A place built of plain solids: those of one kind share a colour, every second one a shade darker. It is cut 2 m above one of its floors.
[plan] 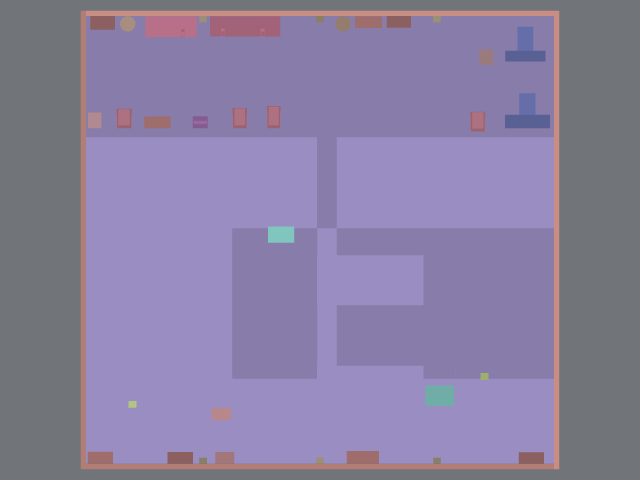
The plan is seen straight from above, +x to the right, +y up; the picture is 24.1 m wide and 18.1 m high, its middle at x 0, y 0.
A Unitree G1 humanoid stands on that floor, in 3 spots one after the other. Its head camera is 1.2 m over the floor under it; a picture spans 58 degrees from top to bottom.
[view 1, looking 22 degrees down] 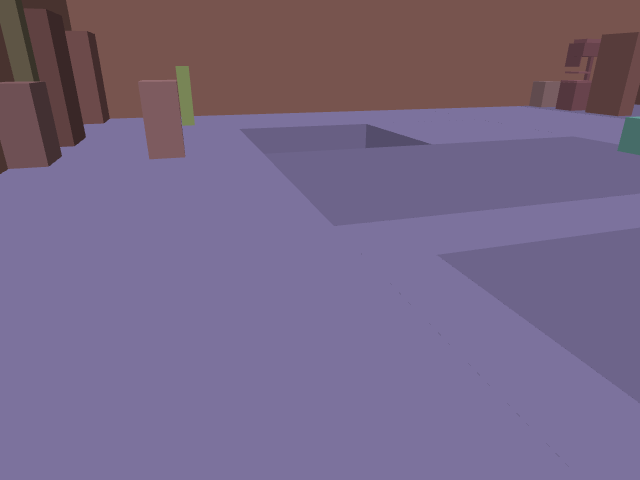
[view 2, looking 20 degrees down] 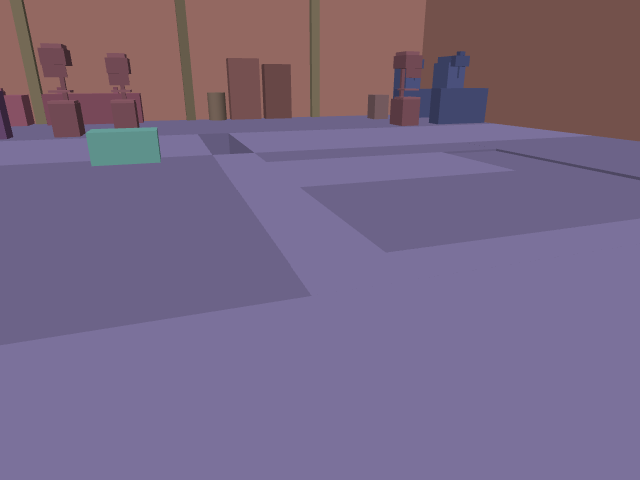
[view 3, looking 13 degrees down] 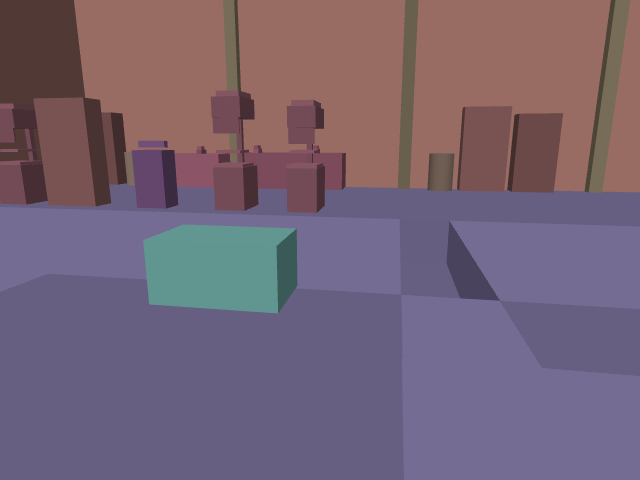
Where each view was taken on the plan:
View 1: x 2.98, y -6.29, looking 163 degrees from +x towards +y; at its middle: floor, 3.20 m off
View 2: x -0.82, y -7.44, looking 71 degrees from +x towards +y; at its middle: floor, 3.51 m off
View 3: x -0.18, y -2.88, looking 100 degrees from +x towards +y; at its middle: floor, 5.33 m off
